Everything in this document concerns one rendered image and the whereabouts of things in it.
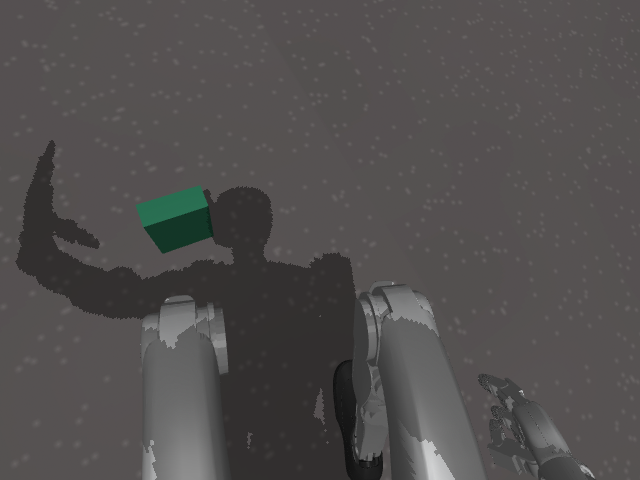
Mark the carton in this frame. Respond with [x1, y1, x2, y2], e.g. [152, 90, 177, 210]
[136, 185, 214, 254]

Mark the right robot foot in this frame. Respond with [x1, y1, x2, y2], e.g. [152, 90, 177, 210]
[333, 360, 383, 480]

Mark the right robot hand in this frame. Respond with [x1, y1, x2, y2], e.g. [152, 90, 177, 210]
[478, 374, 574, 478]

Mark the right robot arm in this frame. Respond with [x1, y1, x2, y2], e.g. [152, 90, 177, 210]
[538, 457, 596, 480]

